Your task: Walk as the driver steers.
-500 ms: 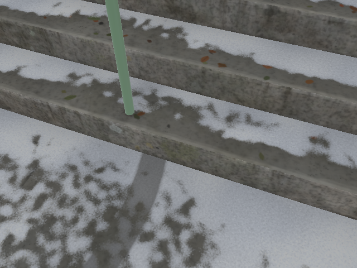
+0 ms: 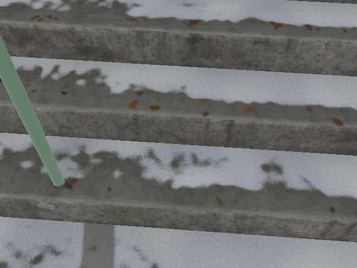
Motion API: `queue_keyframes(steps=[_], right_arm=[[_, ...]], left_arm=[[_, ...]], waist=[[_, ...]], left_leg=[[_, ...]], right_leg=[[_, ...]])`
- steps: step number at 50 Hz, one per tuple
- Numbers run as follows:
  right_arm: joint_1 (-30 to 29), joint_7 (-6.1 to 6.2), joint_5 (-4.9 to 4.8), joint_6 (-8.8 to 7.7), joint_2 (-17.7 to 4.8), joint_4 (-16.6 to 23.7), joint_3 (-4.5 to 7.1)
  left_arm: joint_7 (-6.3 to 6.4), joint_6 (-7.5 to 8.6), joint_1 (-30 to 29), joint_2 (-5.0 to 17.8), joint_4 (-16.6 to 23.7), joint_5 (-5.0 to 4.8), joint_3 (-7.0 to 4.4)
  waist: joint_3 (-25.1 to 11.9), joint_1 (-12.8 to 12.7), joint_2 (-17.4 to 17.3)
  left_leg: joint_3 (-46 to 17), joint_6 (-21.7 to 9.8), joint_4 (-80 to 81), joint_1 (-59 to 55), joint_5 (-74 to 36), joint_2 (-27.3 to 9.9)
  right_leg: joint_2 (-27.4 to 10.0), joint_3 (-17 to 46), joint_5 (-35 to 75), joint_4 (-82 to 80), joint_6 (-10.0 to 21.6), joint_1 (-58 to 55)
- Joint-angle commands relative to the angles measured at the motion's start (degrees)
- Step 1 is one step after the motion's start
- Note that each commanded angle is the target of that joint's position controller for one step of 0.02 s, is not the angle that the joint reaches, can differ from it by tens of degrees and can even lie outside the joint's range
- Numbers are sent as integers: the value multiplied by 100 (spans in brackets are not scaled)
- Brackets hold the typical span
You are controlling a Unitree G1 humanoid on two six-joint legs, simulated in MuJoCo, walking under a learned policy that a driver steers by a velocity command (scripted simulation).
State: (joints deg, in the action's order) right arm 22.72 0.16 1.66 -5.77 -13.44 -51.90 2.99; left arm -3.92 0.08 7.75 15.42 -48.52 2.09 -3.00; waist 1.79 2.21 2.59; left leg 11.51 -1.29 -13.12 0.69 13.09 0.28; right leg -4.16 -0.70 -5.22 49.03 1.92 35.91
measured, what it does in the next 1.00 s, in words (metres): walks ahead, turning right: right foot, then left foot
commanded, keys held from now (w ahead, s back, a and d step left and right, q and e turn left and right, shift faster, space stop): w+e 0.50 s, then w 0.50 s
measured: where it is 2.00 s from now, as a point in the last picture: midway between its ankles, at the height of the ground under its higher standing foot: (249, 108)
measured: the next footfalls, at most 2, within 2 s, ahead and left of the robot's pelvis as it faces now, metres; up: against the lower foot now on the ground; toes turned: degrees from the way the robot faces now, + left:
right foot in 0.16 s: +0.24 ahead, -0.12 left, +0.00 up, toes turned -11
left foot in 0.74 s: +0.53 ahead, -0.04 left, +0.00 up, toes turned -21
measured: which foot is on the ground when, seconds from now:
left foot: down 0.00-0.16, up 0.18-0.72, down 0.74-1.00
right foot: up 0.00-0.14, down 0.16-0.72, up 0.74-1.00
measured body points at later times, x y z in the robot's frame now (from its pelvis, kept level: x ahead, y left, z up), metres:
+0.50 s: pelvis +0.25 -0.08 +0.00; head +0.28 -0.10 +0.45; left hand +0.35 +0.19 -0.12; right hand +0.33 -0.36 -0.12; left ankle +0.41 +0.06 -0.68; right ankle +0.20 -0.11 -0.75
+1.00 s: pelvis +0.50 -0.11 +0.00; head +0.54 -0.10 +0.44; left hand +0.76 -0.01 -0.12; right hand +0.33 -0.29 -0.14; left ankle +0.49 -0.02 -0.75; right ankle +0.47 -0.23 -0.48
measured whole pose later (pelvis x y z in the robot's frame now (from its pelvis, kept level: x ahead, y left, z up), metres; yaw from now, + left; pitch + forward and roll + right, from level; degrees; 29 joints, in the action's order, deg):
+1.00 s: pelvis +0.50 -0.11 +0.00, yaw -25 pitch +2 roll +0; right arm 27.7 -0.6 1.2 -5.0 -9.2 -60.6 0.1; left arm 0.5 -0.1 3.8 8.9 -40.2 2.7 0.4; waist 1.2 0.6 4.3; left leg 5.6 -4.1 -21.8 8.5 15.7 2.8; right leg 3.6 2.5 -24.5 111.2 5.8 59.1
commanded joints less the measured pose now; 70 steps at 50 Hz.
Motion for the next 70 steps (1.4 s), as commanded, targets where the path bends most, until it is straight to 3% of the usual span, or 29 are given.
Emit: queue_keyframes(steps=[1,5,8,9,10,11,14,18,24,31,35,37,38,39,41,43,46,51,53,57,58,60,61,62,63,64,65,67,70], right_arm=[[-81,37,-22,-61,-785,204,160],[70,69,18,82,-953,27,196],[-20,102,-23,225,-1157,30,230],[15,90,-9,227,-997,176,162],[170,-43,-33,166,-331,624,24],[-525,-50,21,115,-904,659,135],[-784,-28,-2,40,-736,599,65],[-619,-55,143,336,-611,573,17],[-1927,-72,107,343,-559,1011,-54],[-2483,-31,162,186,-609,1275,-119],[-1187,68,38,116,-581,986,-122],[780,153,-33,43,-783,268,83],[886,152,21,19,-1137,-8,118],[873,37,18,14,-1243,-105,112],[-187,-66,-4,66,-408,109,-14],[-313,-64,50,90,-112,-16,-141],[21,-93,26,33,-190,-396,-165],[1018,20,-148,-63,-124,-950,-259],[1221,135,-148,31,-99,-1141,-290],[1090,300,-200,214,-139,-850,-312],[1092,256,-108,123,-725,-788,-180],[527,86,-288,-83,-1239,-593,72],[816,-81,-432,-240,-834,-358,30],[387,-268,-290,-241,-629,-126,115],[211,-264,45,-173,-273,-30,176],[5,-181,172,-18,133,374,106],[-603,-465,-24,83,-150,91,42],[-72,-597,31,145,549,189,-181],[-32,-663,-54,294,459,162,-185]], left_arm=[[-82,93,-729,202,563,-16,12],[-83,95,-911,296,677,53,-21],[48,200,464,498,322,105,-170],[162,223,1606,934,21,137,-336],[254,183,1516,1704,96,33,-506],[296,122,1588,1622,157,-92,-492],[370,175,653,962,193,-162,-325],[337,360,676,888,119,-246,-269],[366,338,1186,967,-43,-227,-295],[582,333,1770,807,-265,-24,-225],[569,379,1065,739,-162,-43,-169],[439,474,249,834,-25,-204,-209],[423,598,173,40,143,-131,-35],[512,570,1582,-121,-5,-234,2],[562,364,1349,137,-64,-74,-30],[395,219,642,-83,284,102,42],[292,87,-287,-590,974,48,295],[584,60,-1592,-774,1939,53,540],[522,108,-2155,-965,2431,84,733],[361,77,-2025,-1098,2389,-171,881],[404,32,-1113,-892,2027,-178,727],[471,101,1054,-311,1413,-114,396],[550,190,1405,97,1141,-23,202],[643,37,1736,751,943,88,-49],[653,-30,879,741,814,-69,-132],[614,11,176,477,657,-171,-68],[223,194,705,-164,174,112,296],[-35,325,409,-1009,-539,354,417],[-29,478,114,-1049,-757,282,425]], waist=[[295,-19,-776],[384,-30,-754],[-537,-659,-591],[-1287,-1075,-13],[-1638,-647,1573],[-1607,-906,522],[-212,-306,-254],[-412,-22,-168],[-46,-428,-20],[-35,-676,93],[-603,155,158],[-900,1318,-49],[-450,880,-1333],[-957,-78,-1298],[-591,-327,-595],[-109,-378,-430],[384,-397,-495],[434,-161,-888],[379,-183,-552],[-635,-13,-235],[-1402,-370,-1061],[-2616,-1484,-1675],[-2943,-1350,-566],[-3032,-1557,933],[-2573,-1086,559],[-1341,-430,-95],[891,-1039,-722],[9,-139,-870],[-382,389,-502]], left_leg=[[-338,-602,587,35,-1458,-1560],[65,-451,-84,-294,-2987,-1655],[395,-310,-2567,-185,-4656,-1515],[413,-102,-4319,958,-3124,-1351],[120,253,-6225,3552,1831,-168],[-1139,178,-6546,4163,1752,-130],[-1279,104,-5447,3545,403,-748],[-1200,353,-4867,2958,310,-670],[-1080,541,-3333,3467,-726,-460],[-1102,175,-3759,4771,-5,-478],[-800,-301,-2695,2137,2,72],[-860,-347,-380,-456,-2424,-134],[-2077,-543,-876,-1415,-5568,-1403],[-3236,-1071,-1254,-1634,-7975,-2305],[-2847,-1483,-783,-638,-4596,-1998],[-2499,-1251,-408,190,-2487,-1696],[-1800,-802,13,1447,-572,-1154],[-2128,-1062,518,309,-462,-1388],[-1878,-844,738,93,-596,-1209],[-1239,-1032,1258,973,-5896,-838],[-1167,-1092,342,264,-9007,-1184],[-1213,-929,-2179,-411,-10137,-1469],[-1292,-718,-3822,1334,-8051,-959],[-1336,-509,-6384,2571,-1688,355],[-2373,-441,-8886,3406,-645,392],[-2038,-389,-9631,3999,-725,25],[-3135,-797,-10836,5633,-1360,523],[-3276,-1532,-10790,6034,-1890,289],[-2624,-1619,-10330,6461,-1765,-43]], right_leg=[[-54,-196,229,-785,111,-35],[228,-597,-454,-1291,422,-486],[912,-804,-828,-1913,826,-2212],[179,339,-1280,-2153,1169,-3819],[-1446,3477,-1493,-2777,2001,-5373],[-1482,4179,-1450,-3335,1950,-5324],[-831,2134,1108,-3433,1439,-3442],[-386,1458,2304,-3498,1392,-2913],[-92,1535,1910,-3552,1050,-3004],[-791,2214,3135,-3010,1299,-4783],[-189,1457,6922,-1557,743,-3892],[589,1388,4716,1006,446,-2574],[1495,1015,-1906,3094,212,-512],[1470,1327,-1904,4015,203,89],[1084,741,-1541,5120,160,558],[942,540,-1717,6137,250,1448],[854,386,-1596,5851,377,2120],[496,-74,-2482,7067,419,4459],[69,-312,-2626,6088,427,4563],[614,-1432,-2026,2154,227,22],[996,-1393,-2365,2270,310,-694],[908,-414,-1743,1148,765,-2120],[-216,1632,-2735,256,1269,-3359],[-1471,4775,-3360,-2469,1753,-3681],[-1630,5729,-4413,-3199,1698,-2923],[-1726,4866,-4869,-3218,1484,-1842],[-1373,4049,-3615,-2901,1813,-800],[-1132,2263,-1402,-2592,1294,-1124],[-732,377,-705,-2913,885,-1107]])
Keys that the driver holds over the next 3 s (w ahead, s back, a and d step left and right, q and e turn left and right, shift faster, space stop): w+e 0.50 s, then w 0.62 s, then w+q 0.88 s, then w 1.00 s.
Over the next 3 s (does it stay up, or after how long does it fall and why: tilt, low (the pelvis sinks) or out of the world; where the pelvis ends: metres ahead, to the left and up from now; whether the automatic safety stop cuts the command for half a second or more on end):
stays up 1.52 -0.29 0.57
